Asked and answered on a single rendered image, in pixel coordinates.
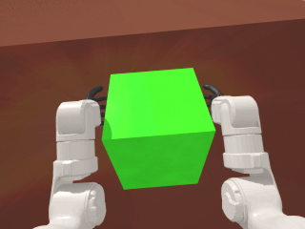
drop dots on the carton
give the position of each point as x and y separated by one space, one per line
157 128

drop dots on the robot right upper arm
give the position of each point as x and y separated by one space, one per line
254 203

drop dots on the robot left upper arm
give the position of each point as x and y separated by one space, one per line
77 206

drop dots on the robot left hand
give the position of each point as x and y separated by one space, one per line
92 93

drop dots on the robot right forearm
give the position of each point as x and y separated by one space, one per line
240 126

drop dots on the robot right hand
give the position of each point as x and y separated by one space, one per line
216 93

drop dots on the robot left forearm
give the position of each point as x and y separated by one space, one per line
75 148

